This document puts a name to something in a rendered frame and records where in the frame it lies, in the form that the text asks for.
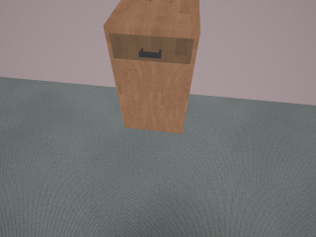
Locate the drawer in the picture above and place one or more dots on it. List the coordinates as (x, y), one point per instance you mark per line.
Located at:
(173, 50)

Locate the cabinet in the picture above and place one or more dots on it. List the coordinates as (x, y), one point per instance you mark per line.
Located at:
(154, 95)

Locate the handle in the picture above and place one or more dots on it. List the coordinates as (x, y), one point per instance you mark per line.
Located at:
(149, 54)

